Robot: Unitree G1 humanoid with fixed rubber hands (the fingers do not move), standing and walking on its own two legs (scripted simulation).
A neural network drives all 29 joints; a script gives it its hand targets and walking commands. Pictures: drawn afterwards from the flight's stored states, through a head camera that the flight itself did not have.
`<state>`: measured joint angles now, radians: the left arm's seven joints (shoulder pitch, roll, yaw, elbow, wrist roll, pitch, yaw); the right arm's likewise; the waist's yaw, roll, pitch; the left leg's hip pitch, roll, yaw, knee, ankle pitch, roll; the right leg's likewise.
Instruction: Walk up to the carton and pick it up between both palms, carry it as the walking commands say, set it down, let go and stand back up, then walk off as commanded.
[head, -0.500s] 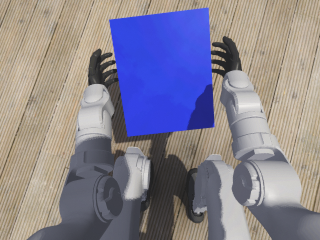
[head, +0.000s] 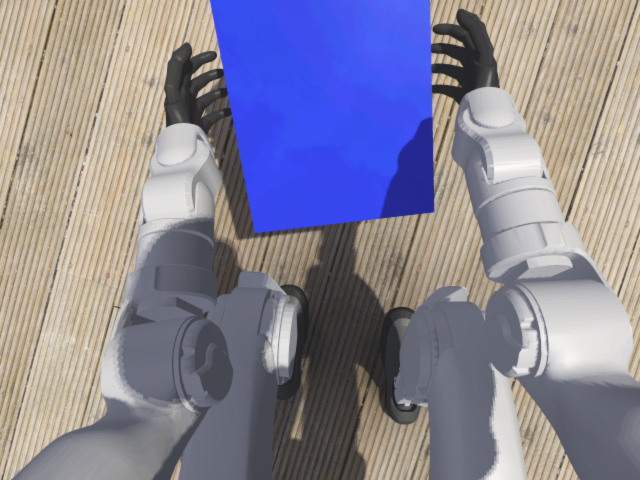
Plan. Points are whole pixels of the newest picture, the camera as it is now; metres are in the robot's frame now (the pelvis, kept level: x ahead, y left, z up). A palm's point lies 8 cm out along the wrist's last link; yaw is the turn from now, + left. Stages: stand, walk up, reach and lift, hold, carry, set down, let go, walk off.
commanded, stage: set down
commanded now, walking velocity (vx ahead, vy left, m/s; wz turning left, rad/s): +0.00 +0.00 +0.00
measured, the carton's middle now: (329, 104) +0.54 +0.05 -0.22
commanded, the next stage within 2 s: none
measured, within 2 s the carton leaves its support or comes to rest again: neither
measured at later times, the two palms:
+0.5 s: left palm (194, 116) +0.51 +0.22 -0.19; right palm (445, 99) +0.55 -0.09 -0.20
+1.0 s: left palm (193, 113) +0.51 +0.23 -0.20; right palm (441, 98) +0.55 -0.09 -0.21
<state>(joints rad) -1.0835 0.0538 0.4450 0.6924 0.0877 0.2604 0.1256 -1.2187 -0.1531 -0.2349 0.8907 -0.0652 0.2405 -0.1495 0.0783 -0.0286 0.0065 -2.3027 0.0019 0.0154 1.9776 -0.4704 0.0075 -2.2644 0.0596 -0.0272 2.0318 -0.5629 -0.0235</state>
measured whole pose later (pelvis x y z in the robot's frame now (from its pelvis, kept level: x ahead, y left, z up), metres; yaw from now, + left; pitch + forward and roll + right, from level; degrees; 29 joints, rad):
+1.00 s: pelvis +0.00 +0.00 -0.05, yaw +1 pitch +37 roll +1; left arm -1.35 0.28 0.36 1.05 -0.10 0.15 0.07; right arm -1.44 -0.22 -0.20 1.05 -0.05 0.18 -0.06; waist 0.08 0.03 0.30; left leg -2.33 -0.02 0.04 2.18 -0.51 0.01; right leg -2.28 0.06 -0.01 2.25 -0.62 -0.02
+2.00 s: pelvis +0.01 +0.00 -0.06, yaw +1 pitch +37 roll +2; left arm -1.37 0.29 0.30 1.14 -0.10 0.11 0.04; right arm -1.44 -0.26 -0.18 1.11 -0.06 0.14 -0.03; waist 0.08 0.02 0.33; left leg -2.31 -0.01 0.03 2.22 -0.56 0.00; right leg -2.27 0.07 -0.02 2.29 -0.67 -0.03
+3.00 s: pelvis +0.00 +0.00 -0.05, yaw +1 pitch +35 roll +2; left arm -1.34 0.33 0.21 1.09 -0.24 0.03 0.11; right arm -1.44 -0.43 0.00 1.09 0.19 0.08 -0.07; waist 0.09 0.01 0.37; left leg -2.28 -0.01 0.04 2.20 -0.52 0.01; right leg -2.25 0.06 -0.01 2.27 -0.63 -0.01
